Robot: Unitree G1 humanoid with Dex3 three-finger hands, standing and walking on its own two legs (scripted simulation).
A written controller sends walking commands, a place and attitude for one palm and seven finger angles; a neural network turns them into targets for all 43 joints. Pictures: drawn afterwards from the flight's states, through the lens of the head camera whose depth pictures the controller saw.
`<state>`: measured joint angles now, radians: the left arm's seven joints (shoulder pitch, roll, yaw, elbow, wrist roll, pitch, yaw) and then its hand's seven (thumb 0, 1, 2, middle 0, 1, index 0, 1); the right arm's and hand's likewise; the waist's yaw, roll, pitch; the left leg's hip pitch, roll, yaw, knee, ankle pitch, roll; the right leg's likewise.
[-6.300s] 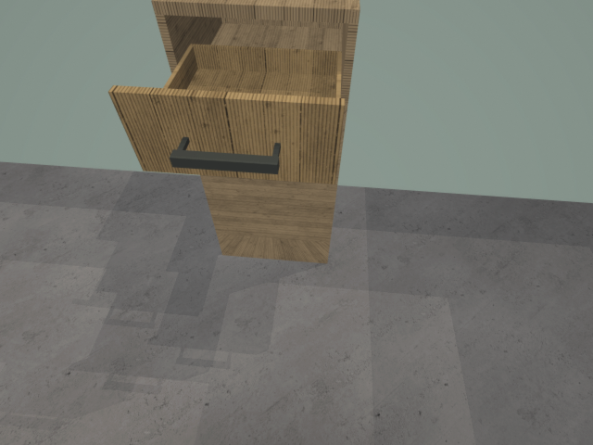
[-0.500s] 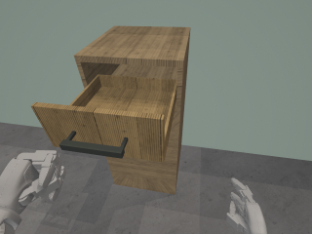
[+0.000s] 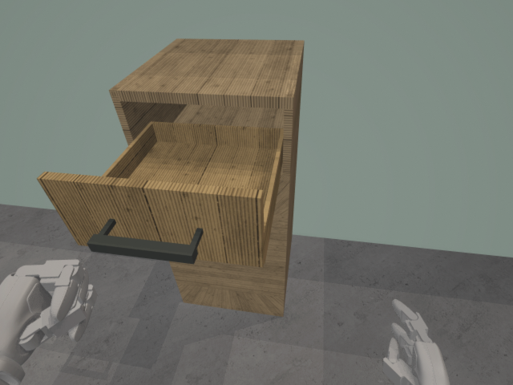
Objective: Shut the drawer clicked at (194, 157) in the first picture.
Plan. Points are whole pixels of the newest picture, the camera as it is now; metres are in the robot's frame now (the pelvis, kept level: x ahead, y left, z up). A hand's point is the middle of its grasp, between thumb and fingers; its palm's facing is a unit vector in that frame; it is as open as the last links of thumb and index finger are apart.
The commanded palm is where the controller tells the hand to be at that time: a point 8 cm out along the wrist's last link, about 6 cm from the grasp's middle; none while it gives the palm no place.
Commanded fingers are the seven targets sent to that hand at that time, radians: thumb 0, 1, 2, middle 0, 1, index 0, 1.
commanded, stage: bring the fist close to the handle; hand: left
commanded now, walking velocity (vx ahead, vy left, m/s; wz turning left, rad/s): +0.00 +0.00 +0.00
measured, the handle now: (148, 238) +0.32 +0.24 +0.08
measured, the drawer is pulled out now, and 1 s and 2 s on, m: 0.30 0.30 0.26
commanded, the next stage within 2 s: push the drawer shut in 1.24 s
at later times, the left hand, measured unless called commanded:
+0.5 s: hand (115, 306) +0.18 +0.22 +0.11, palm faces +0.03 -1.00 -0.07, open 3.3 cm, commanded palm +0.15 +0.27 +0.11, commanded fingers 0.00 0.90 0.90 -1.40 -1.60 -1.40 -1.60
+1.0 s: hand (143, 289) +0.23 +0.21 +0.07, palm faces +0.00 -1.00 -0.07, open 3.3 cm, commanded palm +0.19 +0.26 +0.08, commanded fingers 0.00 0.90 0.90 -1.40 -1.60 -1.40 -1.60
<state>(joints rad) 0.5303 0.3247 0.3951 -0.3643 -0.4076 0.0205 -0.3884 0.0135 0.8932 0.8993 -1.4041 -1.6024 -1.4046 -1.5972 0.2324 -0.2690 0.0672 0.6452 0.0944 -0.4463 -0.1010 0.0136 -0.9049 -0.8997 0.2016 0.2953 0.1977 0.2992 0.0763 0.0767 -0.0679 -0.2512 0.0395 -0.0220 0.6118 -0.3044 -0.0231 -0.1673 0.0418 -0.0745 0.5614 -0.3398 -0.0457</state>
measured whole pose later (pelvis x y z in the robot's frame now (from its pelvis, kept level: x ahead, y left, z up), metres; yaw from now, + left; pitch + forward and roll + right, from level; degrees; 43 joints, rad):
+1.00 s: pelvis +0.00 +0.01 -0.02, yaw +0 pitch +4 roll -1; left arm 0.32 0.25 0.22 -0.06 -0.29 -0.22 -0.27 0.02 0.90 0.90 -1.40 -1.60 -1.40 -1.60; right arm 0.25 -0.26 0.03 0.63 0.04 -0.29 -0.06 0.01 -0.91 -0.90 0.20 0.30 0.20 0.30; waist 0.00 0.05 -0.05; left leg -0.47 0.01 -0.01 0.76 -0.35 0.00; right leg -0.40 0.01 -0.06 0.74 -0.40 -0.03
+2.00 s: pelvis -0.02 +0.01 -0.01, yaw +1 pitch +4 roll -1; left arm -0.06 0.30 0.22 0.31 -0.28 -0.22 -0.32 -0.04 0.77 0.94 -1.40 -1.60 -1.40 -1.60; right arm 0.21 -0.27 0.05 0.67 0.06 -0.22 -0.09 0.01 -0.91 -0.90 0.20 0.30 0.20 0.30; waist 0.01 0.05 -0.02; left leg -0.48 0.01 -0.03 0.73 -0.32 0.00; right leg -0.41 0.01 -0.09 0.72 -0.38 -0.03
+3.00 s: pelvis -0.01 +0.02 -0.02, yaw -1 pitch +9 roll -1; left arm -0.60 0.38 0.28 0.89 -0.20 -0.29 -0.28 -0.04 0.81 0.95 -1.40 -1.60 -1.40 -1.60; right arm 0.31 -0.28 0.04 0.67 0.05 -0.07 -0.05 0.01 -0.91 -0.90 0.20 0.30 0.20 0.30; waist -0.06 0.02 -0.04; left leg -0.60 0.02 -0.01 0.77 -0.34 0.01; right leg -0.52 0.01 -0.06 0.74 -0.38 -0.02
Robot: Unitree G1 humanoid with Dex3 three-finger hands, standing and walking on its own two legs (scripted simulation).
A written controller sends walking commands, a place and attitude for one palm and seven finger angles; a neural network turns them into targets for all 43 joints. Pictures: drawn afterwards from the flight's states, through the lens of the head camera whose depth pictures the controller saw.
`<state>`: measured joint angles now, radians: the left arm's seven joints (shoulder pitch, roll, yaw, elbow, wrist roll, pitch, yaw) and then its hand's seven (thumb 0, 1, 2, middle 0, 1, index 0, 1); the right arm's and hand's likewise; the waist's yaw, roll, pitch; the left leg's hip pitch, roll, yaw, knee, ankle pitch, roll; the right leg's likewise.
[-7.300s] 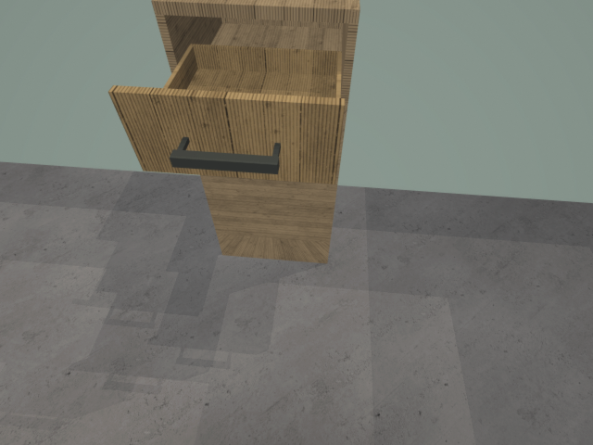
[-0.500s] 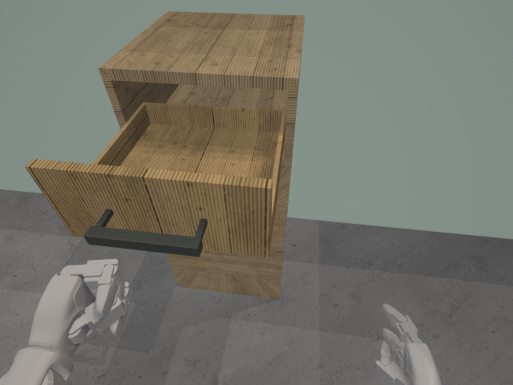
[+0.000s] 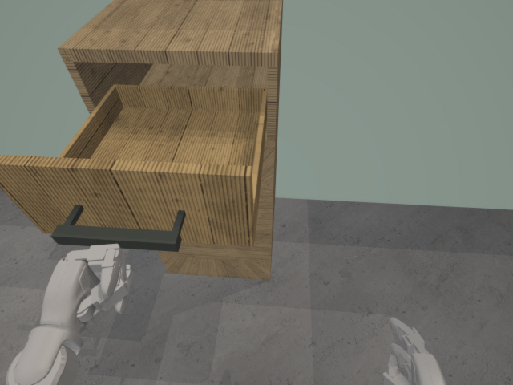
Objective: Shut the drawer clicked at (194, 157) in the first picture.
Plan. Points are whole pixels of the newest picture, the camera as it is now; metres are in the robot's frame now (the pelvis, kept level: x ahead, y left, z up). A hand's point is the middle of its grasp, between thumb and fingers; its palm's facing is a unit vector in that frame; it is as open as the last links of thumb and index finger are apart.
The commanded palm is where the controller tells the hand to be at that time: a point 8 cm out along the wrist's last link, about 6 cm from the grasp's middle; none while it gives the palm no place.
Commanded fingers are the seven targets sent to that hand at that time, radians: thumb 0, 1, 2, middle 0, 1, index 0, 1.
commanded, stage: bring the fist close to the handle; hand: left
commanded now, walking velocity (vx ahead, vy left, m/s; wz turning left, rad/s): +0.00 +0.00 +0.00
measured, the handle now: (122, 226) +0.32 +0.23 +0.09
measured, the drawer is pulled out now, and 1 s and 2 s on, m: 0.30 0.26 0.13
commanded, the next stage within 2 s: push the drawer shut in 0.24 s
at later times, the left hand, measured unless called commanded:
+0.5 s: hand (122, 280) +0.24 +0.20 +0.09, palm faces +0.01 -1.00 -0.06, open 3.3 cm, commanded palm +0.22 +0.25 +0.09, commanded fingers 0.00 0.90 0.90 -1.40 -1.60 -1.40 -1.60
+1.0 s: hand (126, 251) +0.28 +0.21 +0.09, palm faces -0.01 -1.00 -0.05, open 2.9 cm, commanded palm +0.28 +0.25 +0.09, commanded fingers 0.00 0.90 0.90 -1.40 -1.60 -1.40 -1.60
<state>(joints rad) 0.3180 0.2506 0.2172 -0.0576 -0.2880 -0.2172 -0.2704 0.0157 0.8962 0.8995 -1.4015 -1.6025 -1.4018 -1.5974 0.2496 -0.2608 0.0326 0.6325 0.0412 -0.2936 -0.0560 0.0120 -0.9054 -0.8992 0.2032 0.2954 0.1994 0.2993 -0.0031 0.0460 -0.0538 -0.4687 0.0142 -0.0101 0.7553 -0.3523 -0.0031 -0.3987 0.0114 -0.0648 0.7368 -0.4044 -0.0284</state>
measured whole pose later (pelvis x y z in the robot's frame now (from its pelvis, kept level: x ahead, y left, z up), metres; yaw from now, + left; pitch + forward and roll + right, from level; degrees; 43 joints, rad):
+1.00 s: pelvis -0.01 +0.00 +0.00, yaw +1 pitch +4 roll -1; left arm -0.06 0.30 0.22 0.31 -0.28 -0.22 -0.32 -0.04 0.77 0.94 -1.40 -1.60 -1.40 -1.60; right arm 0.21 -0.27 0.05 0.67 0.06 -0.22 -0.09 0.01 -0.91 -0.90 0.20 0.30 0.20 0.30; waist 0.01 0.05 -0.02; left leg -0.48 0.01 -0.03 0.73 -0.32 0.00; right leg -0.41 0.01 -0.09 0.72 -0.38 -0.03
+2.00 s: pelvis -0.01 +0.01 +0.00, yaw +0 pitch +9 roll -1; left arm -0.60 0.38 0.28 0.89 -0.20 -0.29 -0.28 -0.04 0.81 0.95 -1.40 -1.60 -1.40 -1.60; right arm 0.31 -0.28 0.04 0.67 0.05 -0.07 -0.05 0.01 -0.91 -0.90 0.20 0.30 0.20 0.30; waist -0.06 0.02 -0.04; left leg -0.60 0.02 -0.01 0.77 -0.34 0.01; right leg -0.52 0.01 -0.06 0.74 -0.38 -0.02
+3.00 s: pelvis -0.01 +0.01 -0.02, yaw -2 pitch +18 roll -3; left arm -1.05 0.58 0.38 1.29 -0.07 -0.29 -0.24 0.03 0.85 0.98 -1.40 -1.60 -1.40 -1.60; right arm 0.43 -0.28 0.05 0.69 0.00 -0.02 -0.02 0.00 -0.91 -0.90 0.20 0.30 0.20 0.30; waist -0.18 0.03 -0.07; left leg -0.84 0.04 -0.02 0.90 -0.37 0.01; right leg -0.75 0.04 -0.07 0.83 -0.39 -0.02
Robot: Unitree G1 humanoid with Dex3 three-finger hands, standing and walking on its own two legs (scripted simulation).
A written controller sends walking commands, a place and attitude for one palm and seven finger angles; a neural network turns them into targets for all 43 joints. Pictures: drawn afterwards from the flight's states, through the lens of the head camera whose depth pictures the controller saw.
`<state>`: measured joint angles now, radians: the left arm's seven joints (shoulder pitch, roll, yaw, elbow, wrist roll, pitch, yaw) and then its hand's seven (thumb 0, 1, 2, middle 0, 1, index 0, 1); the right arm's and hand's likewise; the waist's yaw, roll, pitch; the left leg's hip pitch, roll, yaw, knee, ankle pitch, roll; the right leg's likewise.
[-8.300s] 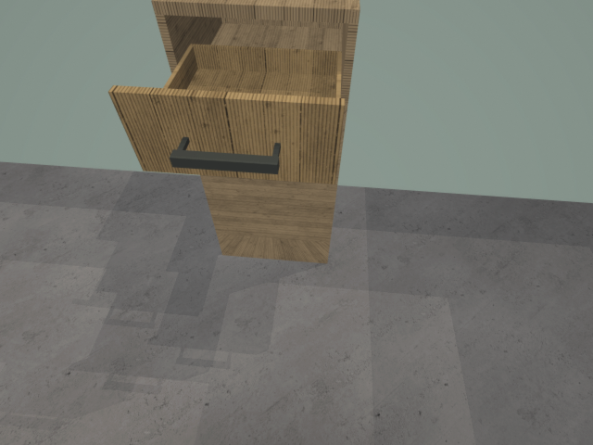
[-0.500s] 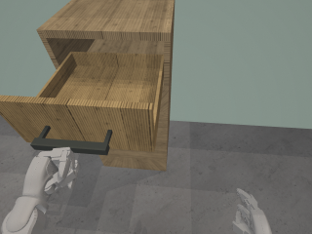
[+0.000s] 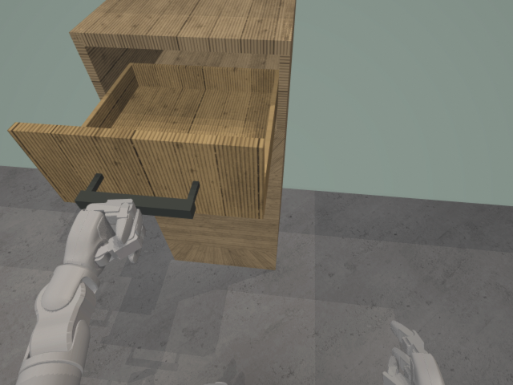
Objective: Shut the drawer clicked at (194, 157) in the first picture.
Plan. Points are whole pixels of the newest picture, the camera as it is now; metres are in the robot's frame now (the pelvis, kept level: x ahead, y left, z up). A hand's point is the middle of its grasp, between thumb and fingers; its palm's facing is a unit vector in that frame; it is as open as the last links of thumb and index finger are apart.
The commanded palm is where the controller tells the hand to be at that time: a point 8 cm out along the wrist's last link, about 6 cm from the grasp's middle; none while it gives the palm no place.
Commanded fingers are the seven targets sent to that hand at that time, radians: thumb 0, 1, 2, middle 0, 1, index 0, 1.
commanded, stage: push the drawer shut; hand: left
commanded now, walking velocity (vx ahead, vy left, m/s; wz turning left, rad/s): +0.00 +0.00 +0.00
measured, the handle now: (140, 193) +0.38 +0.22 +0.09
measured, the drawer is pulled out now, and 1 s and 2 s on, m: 0.26 0.13 0.02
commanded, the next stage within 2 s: none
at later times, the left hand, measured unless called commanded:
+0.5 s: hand (150, 202) +0.37 +0.20 +0.08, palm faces -0.04 -1.00 -0.03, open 2.9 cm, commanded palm +0.36 +0.25 +0.09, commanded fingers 0.00 0.90 0.90 -1.40 -1.60 -1.40 -1.60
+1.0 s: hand (165, 171) +0.43 +0.19 +0.09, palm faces -0.04 -1.00 -0.02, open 2.9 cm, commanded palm +0.43 +0.24 +0.09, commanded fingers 0.00 0.90 0.90 -1.40 -1.60 -1.40 -1.60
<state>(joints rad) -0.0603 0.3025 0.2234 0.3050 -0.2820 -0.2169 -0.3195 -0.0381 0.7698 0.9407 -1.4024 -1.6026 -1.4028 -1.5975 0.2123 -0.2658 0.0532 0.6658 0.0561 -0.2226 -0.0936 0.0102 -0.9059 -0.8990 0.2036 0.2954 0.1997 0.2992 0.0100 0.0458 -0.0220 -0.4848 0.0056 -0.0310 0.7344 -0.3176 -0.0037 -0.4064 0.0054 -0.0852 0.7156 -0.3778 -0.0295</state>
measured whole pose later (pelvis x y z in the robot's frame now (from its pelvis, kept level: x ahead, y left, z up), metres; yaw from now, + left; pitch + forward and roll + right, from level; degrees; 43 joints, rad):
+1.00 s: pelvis +0.01 +0.01 +0.00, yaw -2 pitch +9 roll -1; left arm -0.60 0.38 0.28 0.89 -0.20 -0.29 -0.28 -0.04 0.81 0.95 -1.40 -1.60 -1.40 -1.60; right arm 0.31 -0.28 0.04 0.67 0.05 -0.07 -0.05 0.01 -0.91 -0.90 0.20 0.30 0.20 0.30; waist -0.06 0.02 -0.04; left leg -0.60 0.02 -0.01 0.77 -0.34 0.01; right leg -0.52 0.01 -0.06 0.74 -0.38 -0.02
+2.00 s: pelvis +0.00 +0.01 -0.02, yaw -3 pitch +18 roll -3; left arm -1.05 0.58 0.38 1.29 -0.07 -0.29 -0.24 0.03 0.85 0.98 -1.40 -1.60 -1.40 -1.60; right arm 0.43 -0.28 0.05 0.69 0.00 -0.02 -0.02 0.00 -0.91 -0.90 0.20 0.30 0.20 0.30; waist -0.18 0.03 -0.07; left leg -0.84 0.04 -0.02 0.90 -0.37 0.01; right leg -0.75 0.04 -0.07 0.83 -0.39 -0.02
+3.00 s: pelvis -0.01 +0.03 -0.03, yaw -3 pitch +22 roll -5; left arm -1.22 0.68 0.37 1.36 -0.02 -0.24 -0.23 0.03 0.65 0.93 -1.40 -1.60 -1.40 -1.60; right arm 0.47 -0.29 0.07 0.69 -0.04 -0.04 0.00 0.00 -0.91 -0.90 0.20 0.30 0.20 0.30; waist -0.23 0.03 -0.07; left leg -0.97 0.04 -0.03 0.96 -0.37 0.03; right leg -0.86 0.04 -0.08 0.85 -0.37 0.00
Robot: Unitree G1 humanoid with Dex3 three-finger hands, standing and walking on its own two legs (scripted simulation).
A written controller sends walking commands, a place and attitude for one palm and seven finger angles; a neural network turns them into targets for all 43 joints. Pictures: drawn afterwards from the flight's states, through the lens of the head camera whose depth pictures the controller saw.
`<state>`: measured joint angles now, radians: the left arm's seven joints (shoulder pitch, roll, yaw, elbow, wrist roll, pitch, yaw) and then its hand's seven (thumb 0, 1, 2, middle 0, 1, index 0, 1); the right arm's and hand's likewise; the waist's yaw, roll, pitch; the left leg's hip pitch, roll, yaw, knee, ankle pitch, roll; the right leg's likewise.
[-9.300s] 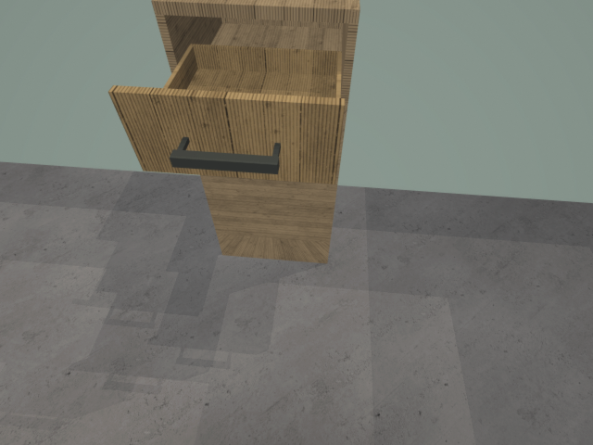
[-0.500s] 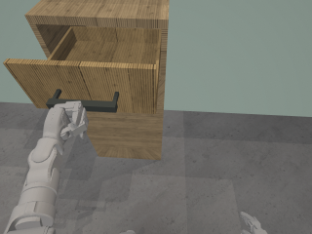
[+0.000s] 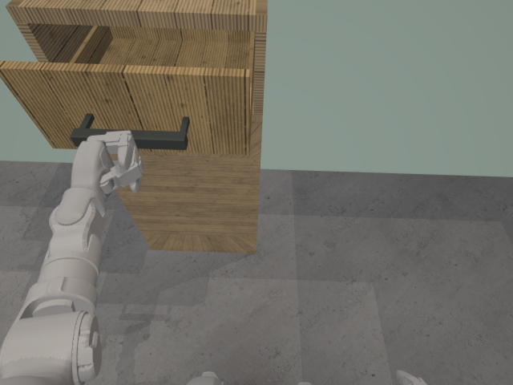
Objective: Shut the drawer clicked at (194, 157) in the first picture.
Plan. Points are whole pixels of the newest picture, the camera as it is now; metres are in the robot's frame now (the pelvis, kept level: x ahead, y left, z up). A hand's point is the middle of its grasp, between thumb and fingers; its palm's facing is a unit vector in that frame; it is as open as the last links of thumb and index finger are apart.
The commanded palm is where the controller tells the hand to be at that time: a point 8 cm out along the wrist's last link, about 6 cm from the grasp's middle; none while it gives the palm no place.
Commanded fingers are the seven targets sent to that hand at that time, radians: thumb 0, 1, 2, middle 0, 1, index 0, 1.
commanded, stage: push the drawer shut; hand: left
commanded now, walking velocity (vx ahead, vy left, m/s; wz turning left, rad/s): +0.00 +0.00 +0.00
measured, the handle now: (134, 130) +0.50 +0.22 +0.10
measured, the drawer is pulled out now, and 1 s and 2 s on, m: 0.13 0.02 0.00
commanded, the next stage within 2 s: pull the fist back off the drawer in 1.54 s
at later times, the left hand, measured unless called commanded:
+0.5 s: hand (142, 145) +0.47 +0.20 +0.09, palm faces -0.02 -1.00 -0.01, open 3.0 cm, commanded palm +0.47 +0.24 +0.10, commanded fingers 0.00 0.90 0.90 -1.40 -1.60 -1.40 -1.60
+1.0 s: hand (153, 119) +0.53 +0.19 +0.10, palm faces +0.00 -1.00 -0.02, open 3.3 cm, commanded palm +0.52 +0.23 +0.10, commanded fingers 0.00 0.90 0.90 -1.40 -1.60 -1.40 -1.60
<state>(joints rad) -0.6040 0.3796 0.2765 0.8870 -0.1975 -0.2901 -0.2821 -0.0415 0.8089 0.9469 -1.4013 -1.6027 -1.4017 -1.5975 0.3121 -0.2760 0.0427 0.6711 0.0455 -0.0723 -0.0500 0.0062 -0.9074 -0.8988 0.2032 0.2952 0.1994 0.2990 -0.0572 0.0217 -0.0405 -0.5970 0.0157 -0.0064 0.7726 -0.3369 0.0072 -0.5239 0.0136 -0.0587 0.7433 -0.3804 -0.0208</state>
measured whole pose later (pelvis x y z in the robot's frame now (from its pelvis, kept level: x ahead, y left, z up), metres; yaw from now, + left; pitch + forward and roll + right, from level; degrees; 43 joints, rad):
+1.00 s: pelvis -0.01 +0.00 -0.02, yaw -1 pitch +18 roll -3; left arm -1.05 0.58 0.38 1.29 -0.07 -0.29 -0.24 0.03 0.85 0.98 -1.40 -1.60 -1.40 -1.60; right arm 0.43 -0.28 0.05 0.69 0.00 -0.02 -0.02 0.00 -0.91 -0.90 0.20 0.30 0.20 0.30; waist -0.18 0.03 -0.07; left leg -0.84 0.04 -0.02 0.90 -0.37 0.01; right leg -0.75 0.04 -0.07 0.83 -0.39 -0.02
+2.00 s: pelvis -0.01 +0.02 -0.03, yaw -2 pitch +22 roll -5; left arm -1.22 0.68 0.37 1.36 -0.02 -0.24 -0.23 0.03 0.65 0.93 -1.40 -1.60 -1.40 -1.60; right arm 0.47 -0.29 0.07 0.69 -0.04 -0.04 0.00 0.00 -0.91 -0.90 0.20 0.30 0.20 0.30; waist -0.23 0.03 -0.07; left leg -0.97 0.04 -0.03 0.96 -0.37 0.03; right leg -0.86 0.04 -0.08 0.85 -0.37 0.00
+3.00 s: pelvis +0.03 +0.00 +0.01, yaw -1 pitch +4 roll -1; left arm -0.23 0.34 0.27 0.34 -0.22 -0.09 -0.21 0.01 0.90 0.90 -1.40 -1.60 -1.40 -1.60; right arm 0.21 -0.28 0.03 0.56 0.06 -0.04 -0.05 0.01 -0.91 -0.90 0.20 0.29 0.20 0.30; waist -0.01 0.05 -0.07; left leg -0.40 0.02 0.01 0.67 -0.34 0.01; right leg -0.32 0.02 -0.04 0.62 -0.37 -0.02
